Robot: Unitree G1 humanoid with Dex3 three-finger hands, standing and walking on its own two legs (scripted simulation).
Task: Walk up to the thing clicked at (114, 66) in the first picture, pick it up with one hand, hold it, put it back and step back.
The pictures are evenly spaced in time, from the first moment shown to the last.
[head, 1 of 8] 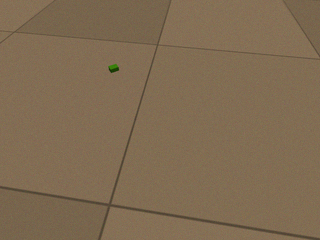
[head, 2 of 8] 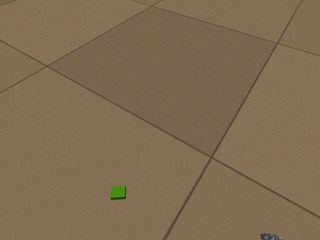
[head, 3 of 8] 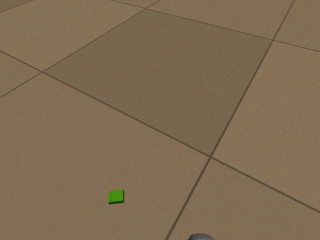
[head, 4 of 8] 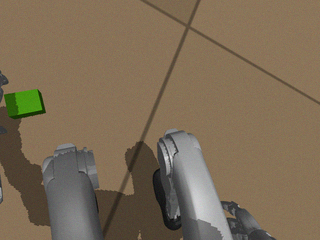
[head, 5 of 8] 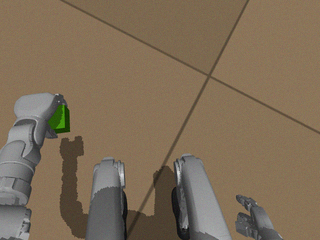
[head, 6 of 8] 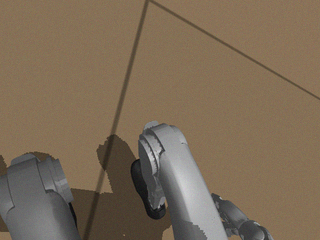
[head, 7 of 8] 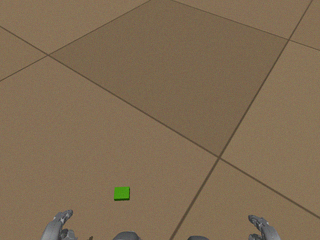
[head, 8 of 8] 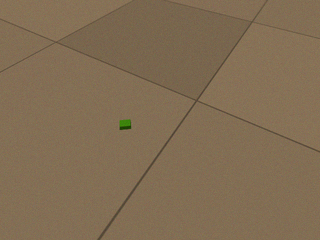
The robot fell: no
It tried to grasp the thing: yes
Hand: left
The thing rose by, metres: 0.70
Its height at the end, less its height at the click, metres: +0.00
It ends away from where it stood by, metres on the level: 0.01
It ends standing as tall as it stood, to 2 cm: yes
